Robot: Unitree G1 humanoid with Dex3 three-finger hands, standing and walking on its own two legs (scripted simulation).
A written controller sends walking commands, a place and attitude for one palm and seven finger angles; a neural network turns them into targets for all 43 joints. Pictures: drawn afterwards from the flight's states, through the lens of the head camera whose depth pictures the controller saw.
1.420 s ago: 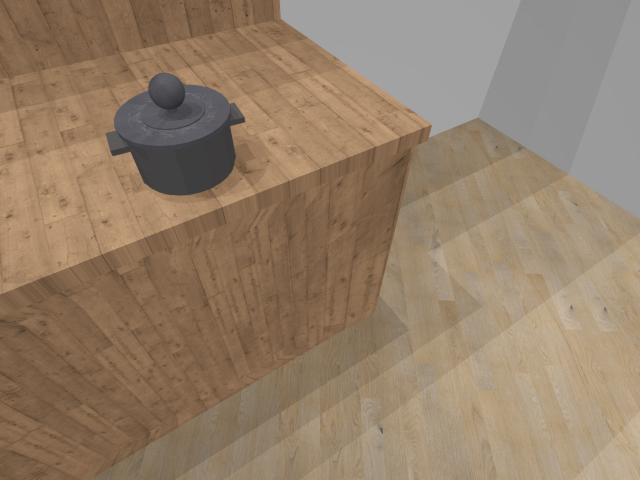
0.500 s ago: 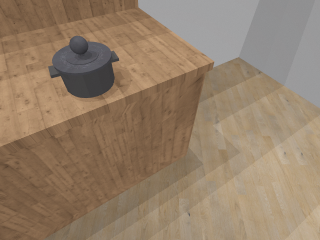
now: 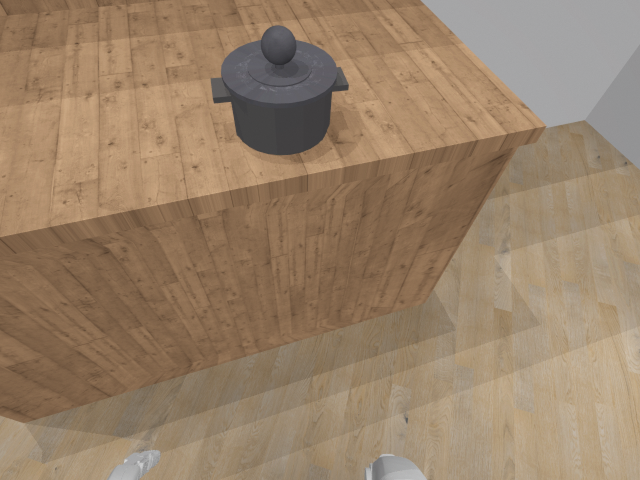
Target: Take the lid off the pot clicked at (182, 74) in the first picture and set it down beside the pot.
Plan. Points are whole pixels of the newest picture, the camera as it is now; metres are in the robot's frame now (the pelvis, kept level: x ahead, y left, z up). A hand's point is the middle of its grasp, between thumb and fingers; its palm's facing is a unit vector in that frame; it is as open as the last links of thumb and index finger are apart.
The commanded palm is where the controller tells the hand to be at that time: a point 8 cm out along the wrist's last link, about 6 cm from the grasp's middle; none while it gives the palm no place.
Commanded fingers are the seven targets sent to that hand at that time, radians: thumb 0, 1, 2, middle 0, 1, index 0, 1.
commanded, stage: turn to face it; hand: left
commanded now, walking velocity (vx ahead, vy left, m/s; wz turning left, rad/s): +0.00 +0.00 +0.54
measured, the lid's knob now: (278, 45) +0.66 +0.09 +0.17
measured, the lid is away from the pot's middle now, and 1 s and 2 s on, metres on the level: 0.00 0.00 0.00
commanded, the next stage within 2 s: take the last steps up to it in 0.44 s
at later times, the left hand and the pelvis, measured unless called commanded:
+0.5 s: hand out of the picture +0.00 +0.14 -0.16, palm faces +0.25 -0.93 -0.27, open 7.4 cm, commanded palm none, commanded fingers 0.00 0.90 0.90 -0.20 -0.30 -0.20 -0.30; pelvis +0.02 -0.06 +0.00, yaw +14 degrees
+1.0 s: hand out of the picture +0.09 +0.15 -0.18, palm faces +0.19 -0.97 -0.17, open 7.4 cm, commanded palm none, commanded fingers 0.00 0.90 0.90 -0.20 -0.30 -0.20 -0.30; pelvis +0.09 -0.05 +0.00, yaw +13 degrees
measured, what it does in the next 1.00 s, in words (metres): walks ahead: right foot, then left foot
